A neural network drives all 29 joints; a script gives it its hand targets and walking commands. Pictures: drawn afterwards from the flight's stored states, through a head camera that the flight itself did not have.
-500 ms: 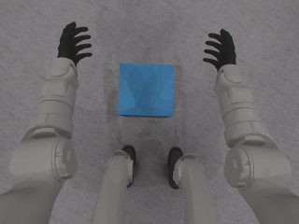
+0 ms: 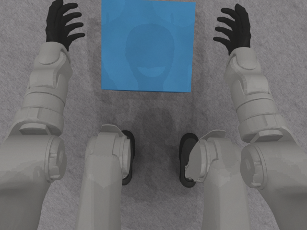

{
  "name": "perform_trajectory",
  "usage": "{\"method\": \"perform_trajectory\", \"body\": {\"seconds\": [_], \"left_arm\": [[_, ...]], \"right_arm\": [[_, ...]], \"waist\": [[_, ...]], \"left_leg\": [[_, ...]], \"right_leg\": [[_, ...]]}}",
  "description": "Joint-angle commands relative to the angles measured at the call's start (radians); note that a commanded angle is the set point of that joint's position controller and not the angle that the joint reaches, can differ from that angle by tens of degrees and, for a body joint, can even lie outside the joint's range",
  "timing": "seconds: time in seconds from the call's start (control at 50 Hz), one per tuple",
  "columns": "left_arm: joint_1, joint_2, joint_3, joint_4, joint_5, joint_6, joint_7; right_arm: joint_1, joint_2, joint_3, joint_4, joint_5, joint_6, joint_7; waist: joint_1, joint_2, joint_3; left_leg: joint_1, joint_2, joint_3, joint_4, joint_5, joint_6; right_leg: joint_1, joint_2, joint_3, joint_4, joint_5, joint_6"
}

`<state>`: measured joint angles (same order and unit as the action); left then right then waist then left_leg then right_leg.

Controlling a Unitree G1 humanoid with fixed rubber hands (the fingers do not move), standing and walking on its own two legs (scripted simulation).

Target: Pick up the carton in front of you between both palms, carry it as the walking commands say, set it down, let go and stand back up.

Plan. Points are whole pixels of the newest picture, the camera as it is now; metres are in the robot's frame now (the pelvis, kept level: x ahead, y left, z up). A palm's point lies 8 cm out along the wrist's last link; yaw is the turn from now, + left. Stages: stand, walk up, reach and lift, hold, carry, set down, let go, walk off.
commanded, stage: reach and lift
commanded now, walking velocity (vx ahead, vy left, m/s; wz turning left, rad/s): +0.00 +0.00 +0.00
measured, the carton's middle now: (148, 57) +0.50 +0.06 -0.31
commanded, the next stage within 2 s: none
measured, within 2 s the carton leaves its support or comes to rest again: leaves its support in 1.10 s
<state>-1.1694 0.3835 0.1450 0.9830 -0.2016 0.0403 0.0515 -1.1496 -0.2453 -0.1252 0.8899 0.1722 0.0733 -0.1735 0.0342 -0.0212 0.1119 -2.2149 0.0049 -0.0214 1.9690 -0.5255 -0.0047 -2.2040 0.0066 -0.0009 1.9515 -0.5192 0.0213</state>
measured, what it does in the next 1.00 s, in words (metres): lowers itself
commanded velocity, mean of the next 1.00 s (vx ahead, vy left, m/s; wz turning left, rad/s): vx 0.00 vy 0.00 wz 0.00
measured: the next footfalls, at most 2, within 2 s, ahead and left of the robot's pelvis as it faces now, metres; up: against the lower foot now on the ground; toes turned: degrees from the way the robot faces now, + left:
none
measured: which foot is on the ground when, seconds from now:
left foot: down 0.00-1.00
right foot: down 0.00-1.00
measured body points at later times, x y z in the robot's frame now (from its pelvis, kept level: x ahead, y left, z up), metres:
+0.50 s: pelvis -0.01 +0.01 -0.06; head +0.35 +0.04 +0.20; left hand +0.51 +0.23 -0.25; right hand +0.54 -0.14 -0.24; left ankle +0.11 +0.12 -0.40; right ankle +0.11 -0.12 -0.40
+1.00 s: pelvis -0.02 +0.00 -0.06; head +0.34 +0.04 +0.20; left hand +0.52 +0.20 -0.24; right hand +0.53 -0.10 -0.24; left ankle +0.11 +0.12 -0.40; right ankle +0.11 -0.12 -0.40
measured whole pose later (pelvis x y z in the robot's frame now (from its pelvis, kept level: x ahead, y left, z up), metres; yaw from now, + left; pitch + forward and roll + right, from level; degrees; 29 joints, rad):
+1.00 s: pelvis -0.02 +0.00 -0.06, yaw +0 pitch +38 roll -2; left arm -1.45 0.34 -0.02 1.26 -0.25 -0.01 0.11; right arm -1.44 -0.20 -0.13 1.21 0.20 -0.02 -0.21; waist 0.04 -0.04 0.30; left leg -2.31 0.00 -0.02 2.16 -0.51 0.00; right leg -2.30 0.03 0.01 2.14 -0.50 0.03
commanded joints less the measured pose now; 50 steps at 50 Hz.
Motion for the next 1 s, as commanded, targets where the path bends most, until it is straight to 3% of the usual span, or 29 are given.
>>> {"method": "perform_trajectory", "body": {"seconds": [0.0, 0.16, 0.24, 0.38, 0.48, 0.58, 0.74, 0.8, 0.9, 0.98], "left_arm": [[-0.291, 0.140, -0.002, -0.017, -0.012, -0.018, 0.006], [-0.428, 0.177, -0.053, 0.120, -0.046, -0.060, 0.019], [-0.456, 0.194, -0.089, 0.111, -0.071, -0.080, 0.032], [-0.410, 0.168, -0.116, 0.012, -0.083, -0.091, 0.040], [-0.375, 0.114, -0.110, 0.069, -0.059, -0.080, 0.037], [-0.369, 0.085, -0.108, 0.122, -0.046, -0.083, 0.032], [-0.453, -0.025, -0.161, 0.127, -0.046, -0.098, 0.039], [-0.506, -0.153, -0.212, 0.108, -0.057, -0.106, 0.025], [-0.749, -0.668, -0.337, 0.088, -0.053, -0.076, -0.089], [-0.792, -0.846, -0.333, 0.015, -0.033, -0.041, -0.149]], "right_arm": [[-0.286, -0.097, -0.005, -0.010, 0.007, -0.017, -0.003], [-0.435, -0.141, 0.029, 0.138, 0.046, -0.065, 0.009], [-0.426, -0.112, 0.103, 0.189, 0.126, -0.083, 0.012], [-0.349, -0.069, 0.135, 0.142, 0.170, -0.101, 0.007], [-0.328, -0.079, 0.089, 0.195, 0.125, -0.102, 0.013], [-0.348, -0.098, 0.053, 0.209, 0.081, -0.116, 0.013], [-0.424, 0.041, 0.104, 0.211, 0.089, -0.130, 0.007], [-0.453, 0.119, 0.110, 0.218, 0.059, -0.137, 0.005], [-0.682, 0.640, 0.190, 0.198, 0.016, -0.110, 0.116], [-0.735, 0.821, 0.190, 0.133, -0.008, -0.075, 0.175]], "waist": [[0.021, 0.028, -1.030], [0.020, 0.037, -0.945], [0.049, 0.048, -1.026], [0.056, 0.070, -1.148], [0.032, 0.078, -0.947], [0.012, 0.067, -0.875], [0.034, 0.042, -0.895], [0.003, 0.051, -0.903], [0.005, 0.038, -0.867], [0.009, 0.029, -0.901]], "left_leg": [[0.524, -0.012, 0.039, -0.150, 0.160, -0.024], [0.475, 0.009, 0.016, -0.045, 0.161, -0.020], [0.547, 0.009, 0.023, -0.006, 0.239, -0.016], [0.681, -0.006, 0.024, 0.023, 0.365, -0.014], [0.595, -0.006, 0.000, 0.001, 0.301, -0.019], [0.524, -0.007, -0.010, -0.013, 0.260, -0.019], [0.504, -0.019, -0.002, -0.035, 0.223, -0.007], [0.501, -0.032, 0.001, -0.033, 0.216, -0.005], [0.445, -0.068, 0.010, -0.012, 0.211, 0.000], [0.471, -0.094, 0.045, 0.009, 0.211, 0.001]], "right_leg": [[0.570, 0.040, -0.035, -0.096, 0.128, 0.017], [0.522, 0.021, -0.018, 0.018, 0.137, 0.015], [0.553, 0.029, -0.025, 0.064, 0.207, 0.016], [0.533, 0.056, -0.047, 0.091, 0.277, 0.022], [0.369, 0.053, -0.046, 0.077, 0.195, 0.022], [0.346, 0.048, -0.042, 0.064, 0.178, 0.020], [0.428, 0.069, -0.035, 0.052, 0.177, 0.021], [0.461, 0.084, -0.036, 0.046, 0.181, 0.018], [0.414, 0.126, -0.042, 0.061, 0.174, -0.004], [0.423, 0.147, -0.066, 0.079, 0.168, -0.004]]}}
